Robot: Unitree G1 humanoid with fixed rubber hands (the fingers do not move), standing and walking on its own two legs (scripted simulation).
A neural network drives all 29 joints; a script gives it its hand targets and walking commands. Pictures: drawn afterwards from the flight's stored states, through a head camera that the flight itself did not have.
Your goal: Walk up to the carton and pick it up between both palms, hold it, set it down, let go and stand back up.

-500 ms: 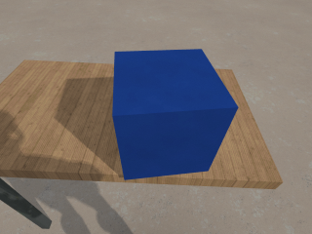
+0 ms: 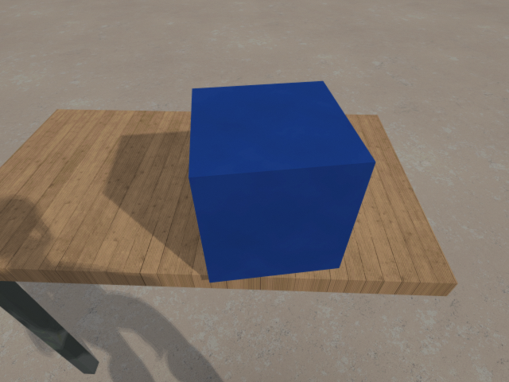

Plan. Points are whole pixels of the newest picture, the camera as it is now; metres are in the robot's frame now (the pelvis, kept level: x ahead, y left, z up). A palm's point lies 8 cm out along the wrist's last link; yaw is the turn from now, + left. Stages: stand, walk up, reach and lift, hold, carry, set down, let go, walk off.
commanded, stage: stand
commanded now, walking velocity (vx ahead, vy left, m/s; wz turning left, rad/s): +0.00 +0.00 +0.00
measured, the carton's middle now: (267, 180) +0.45 -0.01 +0.10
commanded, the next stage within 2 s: none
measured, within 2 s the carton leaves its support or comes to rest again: neither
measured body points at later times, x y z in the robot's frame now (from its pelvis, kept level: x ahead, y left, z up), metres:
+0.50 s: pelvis -0.01 +0.00 +0.00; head +0.00 +0.00 +0.45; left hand -0.02 +0.21 -0.16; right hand -0.04 -0.21 -0.16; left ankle +0.00 +0.11 -0.74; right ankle +0.03 -0.11 -0.74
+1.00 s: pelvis +0.00 +0.01 +0.00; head +0.01 +0.01 +0.45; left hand -0.01 +0.22 -0.16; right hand -0.02 -0.21 -0.16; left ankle +0.00 +0.11 -0.74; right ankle +0.03 -0.11 -0.74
